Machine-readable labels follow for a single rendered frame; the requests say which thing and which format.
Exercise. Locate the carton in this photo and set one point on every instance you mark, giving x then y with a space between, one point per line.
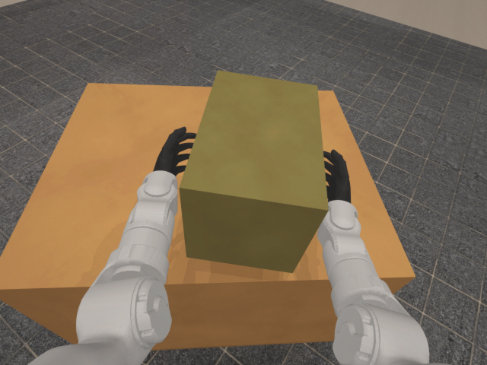
254 189

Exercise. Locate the left robot forearm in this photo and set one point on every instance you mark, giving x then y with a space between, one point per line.
147 235

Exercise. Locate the right robot forearm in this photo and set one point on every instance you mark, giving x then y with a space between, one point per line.
348 265

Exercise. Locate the robot right hand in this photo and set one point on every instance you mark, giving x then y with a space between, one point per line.
339 185

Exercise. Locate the robot left hand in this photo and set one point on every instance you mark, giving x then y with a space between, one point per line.
169 156

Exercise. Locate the pedestal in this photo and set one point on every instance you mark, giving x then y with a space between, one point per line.
79 208

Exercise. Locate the robot right upper arm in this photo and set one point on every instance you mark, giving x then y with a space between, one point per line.
370 335

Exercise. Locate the robot left upper arm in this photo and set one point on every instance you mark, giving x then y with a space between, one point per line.
119 322

